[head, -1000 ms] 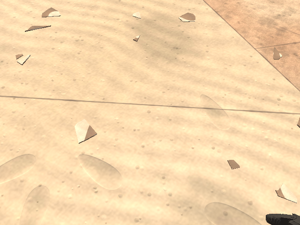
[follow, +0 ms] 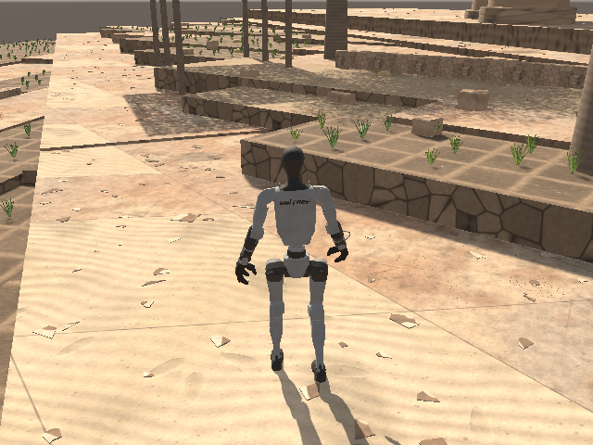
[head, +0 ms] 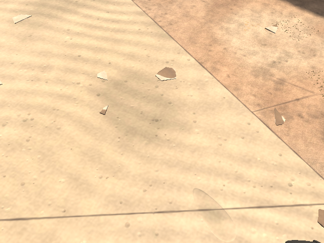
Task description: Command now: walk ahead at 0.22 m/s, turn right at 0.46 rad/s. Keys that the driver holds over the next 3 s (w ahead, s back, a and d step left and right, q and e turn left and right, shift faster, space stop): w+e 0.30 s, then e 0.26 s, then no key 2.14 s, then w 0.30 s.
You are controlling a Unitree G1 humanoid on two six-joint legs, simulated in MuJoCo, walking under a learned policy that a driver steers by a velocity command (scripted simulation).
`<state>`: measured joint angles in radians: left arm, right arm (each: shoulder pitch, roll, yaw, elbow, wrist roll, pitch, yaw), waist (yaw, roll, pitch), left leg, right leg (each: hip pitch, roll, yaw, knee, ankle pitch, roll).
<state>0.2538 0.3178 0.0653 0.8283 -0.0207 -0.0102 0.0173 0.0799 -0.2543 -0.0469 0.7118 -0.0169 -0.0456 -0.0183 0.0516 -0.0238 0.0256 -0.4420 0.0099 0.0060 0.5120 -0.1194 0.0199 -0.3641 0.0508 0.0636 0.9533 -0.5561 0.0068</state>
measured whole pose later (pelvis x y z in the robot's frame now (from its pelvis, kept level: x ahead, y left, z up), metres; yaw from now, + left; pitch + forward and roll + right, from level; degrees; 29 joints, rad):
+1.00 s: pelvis +0.21 -0.08 +0.01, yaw -26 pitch +1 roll +0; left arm 0.19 0.28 0.06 0.74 0.00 0.05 0.04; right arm 0.06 -0.23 -0.03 0.84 -0.02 -0.02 0.01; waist -0.01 -0.02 0.06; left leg -0.34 -0.02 0.01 0.47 -0.14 0.03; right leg -0.32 -0.01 0.08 0.77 -0.49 0.07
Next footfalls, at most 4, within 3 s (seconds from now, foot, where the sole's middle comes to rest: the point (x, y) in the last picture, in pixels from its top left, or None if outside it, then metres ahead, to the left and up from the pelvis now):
0.36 right None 0.11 -0.16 -0.77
0.78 left None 0.35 -0.03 -0.77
1.06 right None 0.17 -0.23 -0.77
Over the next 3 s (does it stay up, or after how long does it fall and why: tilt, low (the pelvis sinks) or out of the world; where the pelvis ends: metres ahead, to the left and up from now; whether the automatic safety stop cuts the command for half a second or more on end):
stays up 0.30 -0.12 0.00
